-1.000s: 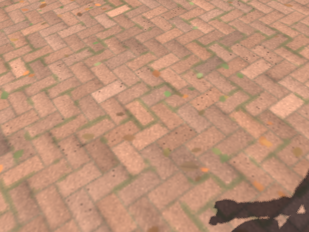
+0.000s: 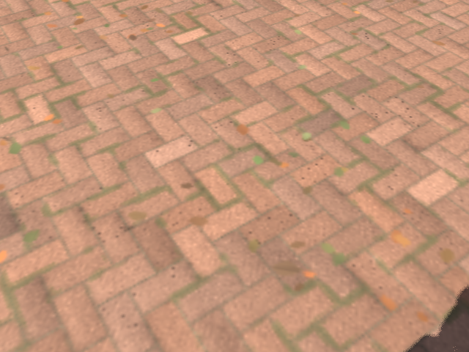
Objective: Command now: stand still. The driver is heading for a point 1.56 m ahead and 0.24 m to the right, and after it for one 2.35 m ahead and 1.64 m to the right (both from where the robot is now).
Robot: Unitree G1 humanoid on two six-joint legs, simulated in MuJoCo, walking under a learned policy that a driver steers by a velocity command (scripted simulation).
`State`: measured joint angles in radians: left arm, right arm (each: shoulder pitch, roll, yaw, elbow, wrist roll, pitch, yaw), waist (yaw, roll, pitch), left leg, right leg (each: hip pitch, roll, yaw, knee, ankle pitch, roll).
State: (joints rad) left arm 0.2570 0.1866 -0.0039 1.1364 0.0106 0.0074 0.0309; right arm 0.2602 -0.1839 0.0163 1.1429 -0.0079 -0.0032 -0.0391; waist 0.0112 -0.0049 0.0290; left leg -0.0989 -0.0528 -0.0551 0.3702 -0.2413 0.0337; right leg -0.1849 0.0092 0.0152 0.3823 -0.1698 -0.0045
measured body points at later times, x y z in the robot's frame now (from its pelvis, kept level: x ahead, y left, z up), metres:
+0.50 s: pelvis +0.11 -0.05 +0.00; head +0.12 -0.07 +0.45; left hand +0.06 +0.19 -0.14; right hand +0.13 -0.29 -0.16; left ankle +0.07 +0.08 -0.67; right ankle +0.05 -0.11 -0.75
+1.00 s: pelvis +0.39 -0.02 +0.00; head +0.41 -0.02 +0.44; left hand +0.44 +0.22 -0.15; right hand +0.39 -0.27 -0.15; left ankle +0.40 +0.02 -0.75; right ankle +0.37 -0.16 -0.66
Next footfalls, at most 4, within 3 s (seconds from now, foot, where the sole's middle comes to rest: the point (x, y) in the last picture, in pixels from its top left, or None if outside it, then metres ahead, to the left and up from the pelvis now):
0.80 left None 0.44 0.02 -0.78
1.34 right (289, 279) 0.76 -0.14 -0.78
1.90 left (235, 203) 1.06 0.04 -0.78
2.46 right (287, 157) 1.30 -0.17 -0.78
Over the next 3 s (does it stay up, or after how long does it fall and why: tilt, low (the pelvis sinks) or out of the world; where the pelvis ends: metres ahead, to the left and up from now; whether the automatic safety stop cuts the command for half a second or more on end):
stays up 1.48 -0.18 -0.03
